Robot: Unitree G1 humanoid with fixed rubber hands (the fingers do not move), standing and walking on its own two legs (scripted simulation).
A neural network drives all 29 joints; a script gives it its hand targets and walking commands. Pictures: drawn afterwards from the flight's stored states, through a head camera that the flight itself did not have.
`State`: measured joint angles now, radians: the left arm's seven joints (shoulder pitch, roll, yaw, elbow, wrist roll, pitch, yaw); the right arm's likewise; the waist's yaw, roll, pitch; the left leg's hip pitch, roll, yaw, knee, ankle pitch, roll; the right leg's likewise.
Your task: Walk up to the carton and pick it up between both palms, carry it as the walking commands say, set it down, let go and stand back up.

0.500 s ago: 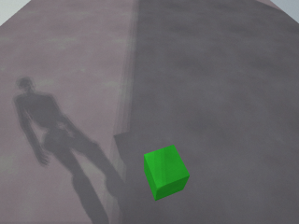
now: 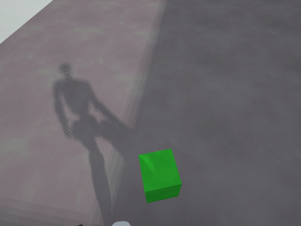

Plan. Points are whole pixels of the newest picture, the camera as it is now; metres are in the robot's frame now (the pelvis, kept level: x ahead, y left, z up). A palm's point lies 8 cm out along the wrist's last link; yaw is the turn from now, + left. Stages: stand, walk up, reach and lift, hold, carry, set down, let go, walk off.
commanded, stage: walk up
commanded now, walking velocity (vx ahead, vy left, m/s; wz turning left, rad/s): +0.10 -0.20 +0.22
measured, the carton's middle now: (159, 176) +0.46 -0.02 -0.65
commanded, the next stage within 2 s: none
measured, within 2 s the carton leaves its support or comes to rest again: neither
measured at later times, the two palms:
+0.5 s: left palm out of the picture -0.03 +0.20 -0.15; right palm (236, 200) +0.20 -0.23 -0.12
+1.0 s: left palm out of the picture +0.05 +0.17 -0.14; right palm out of the picture +0.04 -0.26 -0.14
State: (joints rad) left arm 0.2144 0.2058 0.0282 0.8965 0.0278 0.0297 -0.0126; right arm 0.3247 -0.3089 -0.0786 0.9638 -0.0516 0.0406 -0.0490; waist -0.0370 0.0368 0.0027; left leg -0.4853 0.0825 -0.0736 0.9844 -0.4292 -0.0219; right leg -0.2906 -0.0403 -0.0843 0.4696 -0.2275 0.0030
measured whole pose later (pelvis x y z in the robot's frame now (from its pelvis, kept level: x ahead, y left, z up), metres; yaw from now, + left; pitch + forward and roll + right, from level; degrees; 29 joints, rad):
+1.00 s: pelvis +0.05 -0.04 +0.01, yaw +4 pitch -2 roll +0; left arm 0.25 0.13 0.02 1.14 0.01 -0.01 0.04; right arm 0.28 -0.14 -0.02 1.18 -0.01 -0.01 -0.04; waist -0.02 0.01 0.04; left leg -0.10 0.03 0.08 0.33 -0.20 -0.01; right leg -0.11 -0.02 -0.08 0.35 -0.22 -0.01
